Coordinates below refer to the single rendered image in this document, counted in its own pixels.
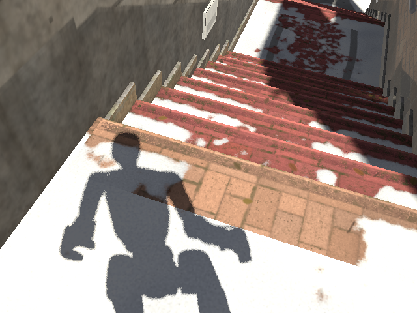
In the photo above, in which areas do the stairs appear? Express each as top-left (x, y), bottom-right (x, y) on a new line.
top-left (284, 0), bottom-right (381, 21)
top-left (122, 51), bottom-right (417, 210)

